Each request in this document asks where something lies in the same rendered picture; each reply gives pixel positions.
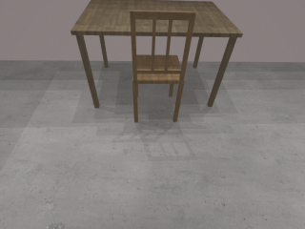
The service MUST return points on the table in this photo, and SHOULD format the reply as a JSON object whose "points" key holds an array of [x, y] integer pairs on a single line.
{"points": [[113, 18]]}

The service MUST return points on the chair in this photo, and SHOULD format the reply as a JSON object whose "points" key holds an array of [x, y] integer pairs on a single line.
{"points": [[160, 68]]}

